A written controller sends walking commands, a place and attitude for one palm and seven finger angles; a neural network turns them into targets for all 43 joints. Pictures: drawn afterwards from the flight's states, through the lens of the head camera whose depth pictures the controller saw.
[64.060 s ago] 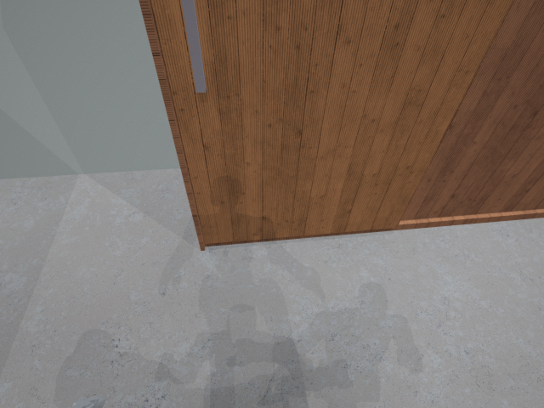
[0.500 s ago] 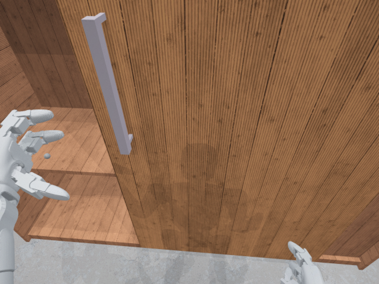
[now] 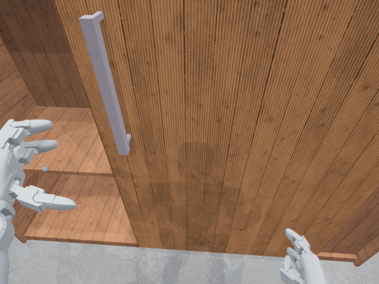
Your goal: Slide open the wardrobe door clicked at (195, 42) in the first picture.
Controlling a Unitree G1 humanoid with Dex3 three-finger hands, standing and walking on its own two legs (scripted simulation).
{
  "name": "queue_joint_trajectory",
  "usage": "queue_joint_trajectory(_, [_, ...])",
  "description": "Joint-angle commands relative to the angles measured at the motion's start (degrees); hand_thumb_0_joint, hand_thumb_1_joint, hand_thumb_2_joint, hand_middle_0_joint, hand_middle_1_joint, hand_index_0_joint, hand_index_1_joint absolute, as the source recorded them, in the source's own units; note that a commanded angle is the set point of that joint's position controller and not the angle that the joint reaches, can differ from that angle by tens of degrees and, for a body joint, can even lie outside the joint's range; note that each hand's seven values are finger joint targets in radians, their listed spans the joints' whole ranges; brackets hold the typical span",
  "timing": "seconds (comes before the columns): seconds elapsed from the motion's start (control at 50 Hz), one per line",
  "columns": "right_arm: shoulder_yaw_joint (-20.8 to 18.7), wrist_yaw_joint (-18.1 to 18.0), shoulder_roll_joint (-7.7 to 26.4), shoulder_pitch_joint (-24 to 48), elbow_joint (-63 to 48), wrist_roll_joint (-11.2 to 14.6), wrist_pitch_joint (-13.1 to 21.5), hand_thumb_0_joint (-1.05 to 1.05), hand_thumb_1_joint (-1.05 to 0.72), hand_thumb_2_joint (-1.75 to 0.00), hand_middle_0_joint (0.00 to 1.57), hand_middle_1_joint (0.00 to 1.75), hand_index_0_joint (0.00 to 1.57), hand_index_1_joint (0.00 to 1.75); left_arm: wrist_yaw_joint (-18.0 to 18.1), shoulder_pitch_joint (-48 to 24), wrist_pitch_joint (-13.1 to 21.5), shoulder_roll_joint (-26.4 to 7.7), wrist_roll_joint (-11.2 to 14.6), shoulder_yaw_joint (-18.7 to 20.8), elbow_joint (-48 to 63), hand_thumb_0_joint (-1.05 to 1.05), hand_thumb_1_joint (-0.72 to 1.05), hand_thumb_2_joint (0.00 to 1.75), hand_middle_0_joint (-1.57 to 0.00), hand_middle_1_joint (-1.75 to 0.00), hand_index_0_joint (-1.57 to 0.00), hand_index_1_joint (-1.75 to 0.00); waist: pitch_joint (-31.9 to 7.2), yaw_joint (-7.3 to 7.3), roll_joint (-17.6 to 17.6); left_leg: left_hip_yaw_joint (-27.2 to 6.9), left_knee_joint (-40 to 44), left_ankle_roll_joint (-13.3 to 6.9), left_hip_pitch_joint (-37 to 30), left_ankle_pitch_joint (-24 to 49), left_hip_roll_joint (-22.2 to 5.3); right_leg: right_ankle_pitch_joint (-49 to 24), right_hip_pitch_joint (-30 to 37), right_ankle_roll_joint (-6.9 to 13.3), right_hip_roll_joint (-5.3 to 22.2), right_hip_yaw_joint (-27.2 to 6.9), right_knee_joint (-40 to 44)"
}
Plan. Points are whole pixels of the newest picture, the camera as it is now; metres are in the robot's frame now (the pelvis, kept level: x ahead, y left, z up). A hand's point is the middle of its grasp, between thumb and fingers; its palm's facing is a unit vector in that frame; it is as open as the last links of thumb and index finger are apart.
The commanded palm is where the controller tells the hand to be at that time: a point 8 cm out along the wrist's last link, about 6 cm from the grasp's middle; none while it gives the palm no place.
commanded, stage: draw the hand back to the body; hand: left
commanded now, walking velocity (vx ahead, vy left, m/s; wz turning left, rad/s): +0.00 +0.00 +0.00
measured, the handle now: (113, 93) +0.44 +0.25 +0.20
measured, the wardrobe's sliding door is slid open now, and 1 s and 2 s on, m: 0.63 0.63 0.63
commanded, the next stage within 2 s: step back with the hand held close in 0.98 s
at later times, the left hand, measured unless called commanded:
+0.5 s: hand (57, 168) +0.24 +0.28 +0.17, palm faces +0.43 -0.83 -0.37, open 9.8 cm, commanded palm +0.19 +0.31 +0.18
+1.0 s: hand (56, 176) +0.22 +0.27 +0.17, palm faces +0.44 -0.82 -0.36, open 7.4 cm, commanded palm +0.18 +0.30 +0.18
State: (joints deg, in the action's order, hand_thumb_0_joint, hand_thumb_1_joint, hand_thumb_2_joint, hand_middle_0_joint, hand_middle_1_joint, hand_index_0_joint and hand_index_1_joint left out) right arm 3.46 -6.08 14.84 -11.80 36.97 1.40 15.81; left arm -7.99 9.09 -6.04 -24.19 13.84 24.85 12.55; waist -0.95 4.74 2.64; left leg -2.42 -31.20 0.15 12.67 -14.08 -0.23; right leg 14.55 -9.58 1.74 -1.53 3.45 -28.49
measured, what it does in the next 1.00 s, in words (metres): stands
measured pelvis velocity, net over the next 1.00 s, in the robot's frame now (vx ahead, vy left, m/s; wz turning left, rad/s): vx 0.03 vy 0.01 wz -0.03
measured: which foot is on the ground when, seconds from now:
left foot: down 0.00-1.00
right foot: down 0.00-1.00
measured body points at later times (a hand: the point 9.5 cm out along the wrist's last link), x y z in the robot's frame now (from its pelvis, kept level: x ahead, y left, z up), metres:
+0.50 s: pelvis +0.04 +0.02 +0.01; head +0.01 +0.00 +0.46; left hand +0.21 +0.32 +0.19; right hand +0.22 -0.21 -0.07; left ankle +0.04 +0.12 -0.73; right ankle +0.02 -0.10 -0.73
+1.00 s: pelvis +0.03 +0.01 +0.01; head +0.00 +0.00 +0.46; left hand +0.19 +0.31 +0.19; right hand +0.22 -0.21 -0.07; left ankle +0.04 +0.12 -0.73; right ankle +0.02 -0.10 -0.73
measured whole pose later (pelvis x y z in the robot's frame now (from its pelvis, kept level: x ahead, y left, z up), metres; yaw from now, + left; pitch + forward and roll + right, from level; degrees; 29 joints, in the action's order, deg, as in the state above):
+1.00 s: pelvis +0.03 +0.01 +0.01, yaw -2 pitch -5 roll +0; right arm 1.7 -4.6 12.0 -11.0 37.5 -1.1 5.8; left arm 5.7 25.4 3.3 -20.0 4.5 18.8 22.9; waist 0.5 5.1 2.5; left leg -0.4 -23.4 -0.8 5.0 -13.3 0.6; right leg 13.8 -3.1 0.8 -0.6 1.4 -22.0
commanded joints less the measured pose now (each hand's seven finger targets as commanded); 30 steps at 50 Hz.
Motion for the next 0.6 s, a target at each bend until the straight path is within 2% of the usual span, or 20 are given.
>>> queue_joint_trajectory(0.0, [-3.30,0.14,5.56,7.67,-7.52,-1.06,1.40,0.00,-0.90,-0.90,0.20,0.30,0.20,0.30,11.61,-4.33,11.22,-10.09,-5.10,3.92,14.68,0.00,-0.15,0.39,-0.24,-0.92,-0.24,-0.92,-3.42,-0.43,3.98,1.39,8.24,-1.60,-2.95,-3.83,0.57,4.70,-1.74,-0.61,2.85,-3.07,9.13])
queue_joint_trajectory(0.04, [-3.47,0.25,5.53,7.60,-7.25,-1.28,0.66,0.00,-0.90,-0.90,0.20,0.30,0.20,0.30,13.20,-3.48,12.77,-9.32,-6.28,2.82,15.64,0.00,-0.08,0.43,-0.23,-0.87,-0.23,-0.87,-3.96,-0.67,1.94,1.28,9.24,-1.76,-3.69,-2.70,0.16,3.10,-0.52,-0.70,2.62,-2.85,9.15])
queue_joint_trajectory(0.06, [-3.67,0.19,5.46,7.86,-7.10,-1.34,0.35,0.00,-0.90,-0.90,0.20,0.30,0.20,0.30,13.83,-3.78,13.48,-9.18,-6.90,2.58,16.51,0.00,-0.04,0.44,-0.23,-0.85,-0.23,-0.85,-4.88,-0.72,2.10,1.46,9.57,-1.84,-4.58,-1.83,0.14,2.15,0.02,-0.70,2.52,-2.83,9.12])
queue_joint_trajectory(0.1, [-3.80,0.03,5.29,8.02,-6.90,-1.50,-0.35,0.00,-0.90,-0.90,0.20,0.30,0.20,0.30,14.67,-2.69,14.12,-9.03,-7.78,2.30,17.31,0.00,0.03,0.48,-0.23,-0.81,-0.23,-0.81,-4.61,-0.60,1.82,1.57,10.05,-1.96,-5.60,0.54,0.06,-0.14,0.69,-0.67,2.32,-2.62,9.02])
queue_joint_trajectory(0.12, [-3.85,-0.08,5.53,8.16,-6.62,-1.68,-0.53,0.00,-0.90,-0.90,0.20,0.30,0.20,0.30,14.93,-2.19,14.34,-9.34,-8.00,2.37,16.90,0.00,0.07,0.50,-0.23,-0.79,-0.23,-0.79,-3.91,-0.62,0.33,1.49,10.37,-2.03,-5.66,1.01,0.01,-0.57,0.86,-0.74,2.22,-2.47,9.65])
queue_joint_trajectory(0.2, [-3.89,-0.13,4.96,8.69,-6.48,-1.73,-1.70,0.00,-0.90,-0.90,0.20,0.30,0.20,0.30,15.43,-2.02,14.97,-8.52,-9.07,1.58,18.11,0.00,0.21,0.57,-0.22,-0.70,-0.22,-0.70,-2.81,-0.58,2.78,1.24,11.53,-1.72,-6.63,2.75,-0.02,-2.14,1.72,-0.50,2.09,-2.22,9.53])
queue_joint_trajectory(0.22, [-3.96,-0.13,5.17,8.99,-6.34,-1.86,-1.75,0.00,-0.90,-0.90,0.20,0.30,0.20,0.30,15.47,-1.10,15.13,-8.63,-9.25,1.65,18.04,0.00,0.25,0.58,-0.22,-0.68,-0.22,-0.68,-2.49,-0.43,1.66,1.07,11.76,-1.74,-7.01,3.56,-0.11,-2.82,1.87,-0.49,1.88,-2.03,9.95])
queue_joint_trajectory(0.24, [-3.99,-0.03,4.88,8.63,-6.52,-1.84,-1.83,0.00,-0.90,-0.90,0.20,0.30,0.20,0.30,15.42,0.27,15.25,-7.41,-9.40,0.79,18.43,0.00,0.28,0.60,-0.22,-0.66,-0.22,-0.66,-3.50,-0.49,2.73,1.01,11.84,-1.65,-7.24,5.40,-0.23,-4.42,3.17,-0.35,2.09,-1.96,8.85])
queue_joint_trajectory(0.3, [-4.13,0.51,4.75,8.28,-6.86,-2.09,-2.74,0.00,-0.90,-0.90,0.20,0.30,0.20,0.30,15.19,4.25,15.04,-7.19,-9.48,1.10,19.43,0.00,0.39,0.65,-0.22,-0.60,-0.22,-0.60,-4.36,0.04,2.46,1.06,11.63,-1.18,-8.01,10.40,-0.39,-8.65,4.48,-0.31,1.83,-1.80,8.19])
queue_joint_trajectory(0.32, [-4.27,0.65,4.99,8.42,-7.03,-2.19,-2.85,0.00,-0.90,-0.90,0.20,0.30,0.20,0.30,15.10,6.45,14.84,-7.98,-9.45,2.10,18.87,0.00,0.43,0.67,-0.22,-0.58,-0.22,-0.58,-3.81,0.41,1.22,1.26,11.43,-1.21,-7.78,12.31,-0.34,-10.48,4.98,-0.33,1.75,-1.66,8.49])
queue_joint_trajectory(0.34, [-4.25,0.85,4.57,8.15,-7.26,-2.08,-3.38,0.00,-0.90,-0.90,0.20,0.30,0.20,0.30,14.81,8.11,14.55,-6.35,-9.19,1.03,18.37,0.00,0.47,0.69,-0.22,-0.55,-0.22,-0.55,-3.46,0.13,-0.70,1.35,11.28,-1.19,-7.63,13.70,-0.66,-11.43,5.21,-0.44,1.91,-1.50,7.97])
queue_joint_trajectory(0.36, [-4.38,1.03,4.79,8.05,-7.62,-2.13,-3.87,0.00,-0.90,-0.90,0.20,0.30,0.20,0.30,14.67,8.11,14.38,-7.00,-9.15,1.55,19.19,0.00,0.50,0.71,-0.21,-0.53,-0.21,-0.53,-3.55,0.23,-1.50,1.47,11.14,-1.18,-7.56,14.68,-0.62,-12.49,5.44,-0.49,1.81,-1.59,8.07])
queue_joint_trajectory(0.4, [-4.49,1.23,4.48,8.09,-7.90,-2.05,-4.62,0.00,-0.90,-0.90,0.20,0.30,0.20,0.30,14.41,8.74,14.13,-7.03,-9.33,1.69,20.47,0.00,0.57,0.74,-0.21,-0.49,-0.21,-0.49,-3.39,0.08,1.12,1.94,10.80,-1.02,-7.90,15.42,-0.61,-13.01,5.17,-0.51,1.85,-1.77,8.19])
queue_joint_trajectory(0.42, [-4.58,1.30,4.72,8.14,-8.05,-2.15,-4.77,0.00,-0.90,-0.90,0.20,0.30,0.20,0.30,14.32,9.92,13.99,-7.39,-9.25,2.23,20.41,0.00,0.61,0.76,-0.21,-0.47,-0.21,-0.47,-3.38,0.37,1.12,1.81,10.86,-0.90,-7.99,16.51,-0.60,-13.54,5.45,-0.45,1.73,-1.62,8.48])
queue_joint_trajectory(0.44, [-4.48,1.36,4.36,7.92,-8.17,-2.01,-5.13,0.00,-0.90,-0.90,0.20,0.30,0.20,0.30,14.23,10.79,13.68,-6.40,-9.28,1.31,20.26,0.00,0.65,0.78,-0.21,-0.45,-0.21,-0.45,-3.03,0.08,2.36,2.09,10.74,-0.87,-8.21,17.23,-0.77,-13.80,5.25,-0.52,1.96,-1.74,8.22])
queue_joint_trajectory(0.46, [-4.57,1.47,4.37,7.72,-8.48,-2.06,-5.30,0.00,-0.90,-0.90,0.20,0.30,0.20,0.30,14.26,9.85,13.79,-6.73,-9.36,1.34,22.30,0.00,0.68,0.80,-0.21,-0.43,-0.21,-0.43,-4.27,0.03,2.98,2.02,10.54,-0.70,-8.77,18.07,-0.76,-14.36,5.56,-0.55,1.97,-1.79,8.13])
queue_joint_trajectory(0.48, [-4.55,1.40,4.30,7.67,-8.52,-2.18,-5.53,0.00,-0.90,-0.90,0.20,0.30,0.20,0.30,14.32,10.62,13.63,-6.90,-9.29,1.63,21.76,0.00,0.72,0.81,-0.21,-0.41,-0.21,-0.41,-3.80,0.07,0.96,2.08,10.46,-0.81,-8.43,17.55,-0.74,-14.27,5.28,-0.65,1.86,-1.56,8.19])
queue_joint_trajectory(0.52, [-4.68,1.29,4.44,8.10,-8.86,-2.09,-5.88,0.00,-0.90,-0.90,0.20,0.30,0.20,0.30,14.19,11.56,13.28,-6.70,-9.26,1.36,22.10,0.00,0.79,0.85,-0.20,-0.36,-0.20,-0.36,-3.38,0.03,-0.25,2.18,10.54,-1.04,-8.56,17.04,-0.79,-13.98,5.14,-0.68,1.64,-1.56,8.72])
queue_joint_trajectory(0.56, [-4.56,1.37,4.23,7.81,-9.11,-2.18,-6.10,0.00,-0.90,-0.90,0.20,0.30,0.20,0.30,14.27,11.37,13.25,-6.60,-9.45,1.07,23.63,0.00,0.86,0.88,-0.20,-0.32,-0.20,-0.32,-3.87,-0.02,2.45,2.21,10.31,-0.97,-8.70,17.51,-0.61,-14.31,5.27,-0.61,1.88,-1.78,8.48])
queue_joint_trajectory(0.58, [-4.47,1.33,4.13,7.77,-9.13,-2.21,-6.21,0.00,-0.90,-0.90,0.20,0.30,0.20,0.30,14.28,11.50,13.16,-6.45,-9.45,0.90,23.80,0.00,0.90,0.90,-0.20,-0.30,-0.20,-0.30,-4.15,-0.04,2.60,2.25,10.23,-0.98,-8.90,17.33,-0.51,-14.32,5.29,-0.64,1.88,-1.70,8.52])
